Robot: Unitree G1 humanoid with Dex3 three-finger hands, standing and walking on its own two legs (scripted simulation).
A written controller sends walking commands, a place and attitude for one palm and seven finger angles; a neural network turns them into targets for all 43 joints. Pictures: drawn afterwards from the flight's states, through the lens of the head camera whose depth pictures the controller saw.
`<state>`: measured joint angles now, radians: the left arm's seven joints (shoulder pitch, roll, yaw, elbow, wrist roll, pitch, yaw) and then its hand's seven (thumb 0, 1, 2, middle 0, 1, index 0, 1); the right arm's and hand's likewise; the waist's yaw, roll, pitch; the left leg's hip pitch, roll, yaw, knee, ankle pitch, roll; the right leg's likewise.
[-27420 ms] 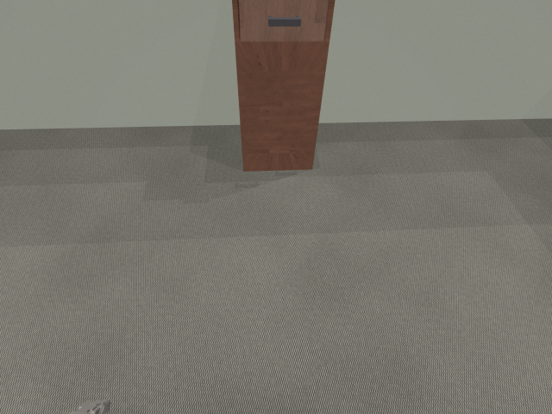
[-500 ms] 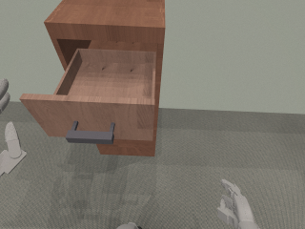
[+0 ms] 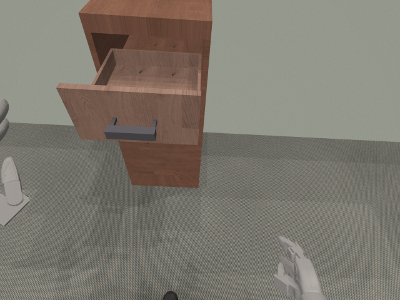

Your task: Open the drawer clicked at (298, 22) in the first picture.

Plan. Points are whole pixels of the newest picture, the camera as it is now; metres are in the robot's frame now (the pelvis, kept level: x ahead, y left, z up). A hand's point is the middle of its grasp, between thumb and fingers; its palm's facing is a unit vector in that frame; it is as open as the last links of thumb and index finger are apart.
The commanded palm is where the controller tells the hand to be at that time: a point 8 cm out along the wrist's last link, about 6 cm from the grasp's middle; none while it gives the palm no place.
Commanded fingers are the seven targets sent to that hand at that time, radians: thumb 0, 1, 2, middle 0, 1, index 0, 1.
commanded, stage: stop stepping back and stand still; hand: left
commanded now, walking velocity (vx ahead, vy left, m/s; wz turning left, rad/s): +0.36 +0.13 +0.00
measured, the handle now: (132, 127) +0.51 +0.21 +0.03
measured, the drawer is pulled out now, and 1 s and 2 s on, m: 0.28 0.28 0.28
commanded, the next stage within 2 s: let the arm hang, fingers relaxed in 0.78 s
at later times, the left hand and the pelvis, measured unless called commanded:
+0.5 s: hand out of the picture +0.10 +0.24 +0.20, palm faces +0.45 -0.77 -0.45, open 7.4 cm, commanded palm +0.03 +0.28 +0.22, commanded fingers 0.00 0.90 0.90 -0.20 -0.30 -0.20 -0.30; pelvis -0.08 +0.00 +0.00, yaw +3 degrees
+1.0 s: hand (46, 296) +0.13 +0.26 +0.02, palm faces +0.23 -0.87 -0.44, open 7.4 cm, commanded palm none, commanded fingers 0.00 0.90 0.90 -0.20 -0.30 -0.20 -0.30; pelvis -0.09 +0.01 -0.01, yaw +6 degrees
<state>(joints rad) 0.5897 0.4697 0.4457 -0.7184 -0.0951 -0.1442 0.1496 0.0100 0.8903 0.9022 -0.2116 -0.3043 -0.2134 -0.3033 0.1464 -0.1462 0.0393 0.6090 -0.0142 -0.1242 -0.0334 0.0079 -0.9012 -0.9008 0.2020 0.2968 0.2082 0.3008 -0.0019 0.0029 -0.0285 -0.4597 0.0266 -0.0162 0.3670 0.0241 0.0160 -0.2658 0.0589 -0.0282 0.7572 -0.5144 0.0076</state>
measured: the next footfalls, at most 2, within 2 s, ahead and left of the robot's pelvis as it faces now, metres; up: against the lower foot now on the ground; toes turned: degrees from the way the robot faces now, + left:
right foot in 0.04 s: -0.04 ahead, -0.11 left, +0.00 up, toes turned +6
left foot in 0.42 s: -0.07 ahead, +0.13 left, +0.00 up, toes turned +8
